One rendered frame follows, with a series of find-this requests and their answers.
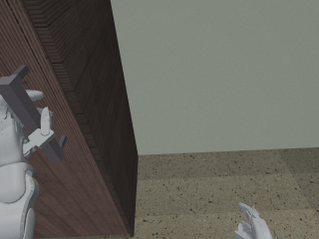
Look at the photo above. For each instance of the wardrobe door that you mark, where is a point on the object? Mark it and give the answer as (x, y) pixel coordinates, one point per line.
(74, 199)

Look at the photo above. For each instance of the left robot hand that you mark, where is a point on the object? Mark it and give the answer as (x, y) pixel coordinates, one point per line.
(12, 135)

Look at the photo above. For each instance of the handle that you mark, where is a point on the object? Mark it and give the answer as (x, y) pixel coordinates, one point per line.
(20, 103)

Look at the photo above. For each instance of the right robot hand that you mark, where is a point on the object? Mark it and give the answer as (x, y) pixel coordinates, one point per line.
(258, 228)

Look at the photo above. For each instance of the robot left forearm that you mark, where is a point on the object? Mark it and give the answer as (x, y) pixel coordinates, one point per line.
(18, 193)

